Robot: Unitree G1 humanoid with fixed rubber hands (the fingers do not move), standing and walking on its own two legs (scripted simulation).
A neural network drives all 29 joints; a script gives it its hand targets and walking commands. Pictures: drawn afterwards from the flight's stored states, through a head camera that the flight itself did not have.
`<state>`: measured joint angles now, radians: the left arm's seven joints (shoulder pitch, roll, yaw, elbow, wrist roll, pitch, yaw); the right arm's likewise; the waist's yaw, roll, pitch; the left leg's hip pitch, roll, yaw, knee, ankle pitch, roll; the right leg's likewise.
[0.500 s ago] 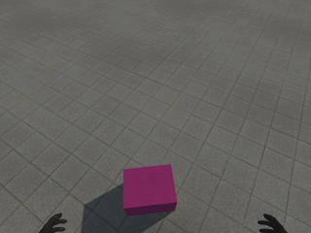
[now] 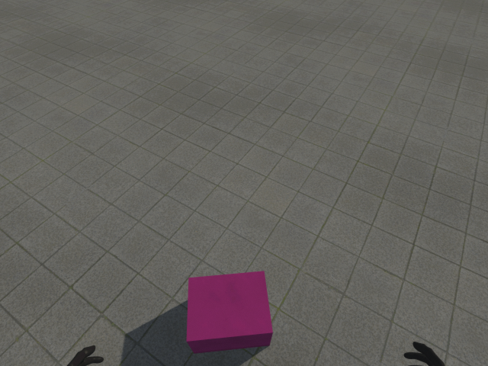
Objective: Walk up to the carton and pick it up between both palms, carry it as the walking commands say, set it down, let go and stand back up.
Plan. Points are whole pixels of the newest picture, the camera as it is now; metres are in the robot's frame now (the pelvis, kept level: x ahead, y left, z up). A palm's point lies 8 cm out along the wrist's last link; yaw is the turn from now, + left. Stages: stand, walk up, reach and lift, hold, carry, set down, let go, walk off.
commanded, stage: walk up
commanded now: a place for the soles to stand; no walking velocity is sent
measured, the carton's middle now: (229, 311) +0.40 +0.07 -0.69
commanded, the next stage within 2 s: reach and lift in 0.70 s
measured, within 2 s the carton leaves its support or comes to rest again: neither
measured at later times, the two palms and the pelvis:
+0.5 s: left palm out of the picture +0.12 +0.29 -0.10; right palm out of the picture +0.08 -0.32 -0.11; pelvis +0.01 -0.01 +0.00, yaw +0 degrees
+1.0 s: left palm (81, 362) +0.15 +0.30 -0.12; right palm (403, 344) +0.17 -0.27 -0.11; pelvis -0.03 +0.01 -0.02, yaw +3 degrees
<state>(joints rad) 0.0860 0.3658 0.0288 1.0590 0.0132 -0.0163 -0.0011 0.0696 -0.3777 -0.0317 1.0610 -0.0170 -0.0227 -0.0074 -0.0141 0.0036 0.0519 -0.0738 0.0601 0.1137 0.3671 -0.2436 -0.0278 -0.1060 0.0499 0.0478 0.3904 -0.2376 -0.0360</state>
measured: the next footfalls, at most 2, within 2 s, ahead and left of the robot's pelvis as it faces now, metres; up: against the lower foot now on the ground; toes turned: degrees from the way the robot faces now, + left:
none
